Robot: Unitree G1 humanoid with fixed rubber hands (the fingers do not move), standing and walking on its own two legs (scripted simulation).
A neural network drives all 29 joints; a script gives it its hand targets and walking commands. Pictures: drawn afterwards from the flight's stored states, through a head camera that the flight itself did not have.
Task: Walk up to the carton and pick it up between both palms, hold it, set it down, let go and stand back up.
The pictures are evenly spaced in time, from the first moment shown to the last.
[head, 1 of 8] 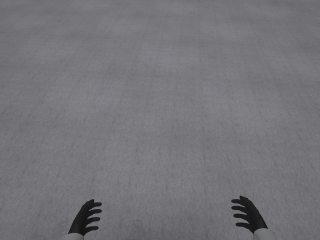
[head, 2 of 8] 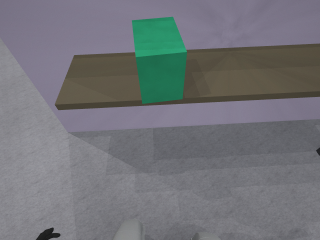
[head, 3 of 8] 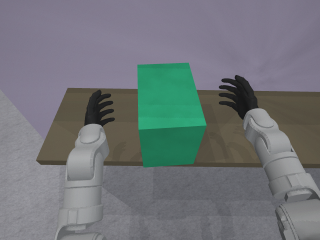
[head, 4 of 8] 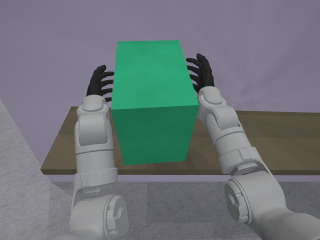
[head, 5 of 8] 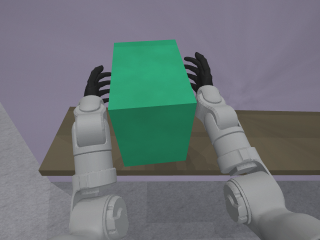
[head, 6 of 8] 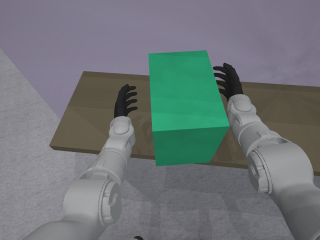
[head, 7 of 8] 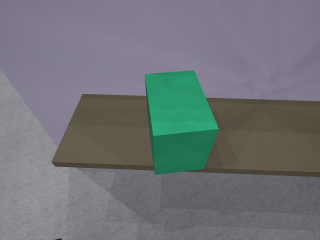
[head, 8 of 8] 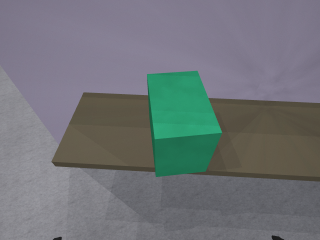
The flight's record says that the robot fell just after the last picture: no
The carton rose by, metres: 0.19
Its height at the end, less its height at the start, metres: +0.00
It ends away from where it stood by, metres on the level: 0.01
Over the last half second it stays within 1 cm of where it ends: yes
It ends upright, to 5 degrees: yes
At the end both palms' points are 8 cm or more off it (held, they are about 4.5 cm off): yes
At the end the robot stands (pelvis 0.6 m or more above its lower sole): yes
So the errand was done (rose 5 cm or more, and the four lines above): yes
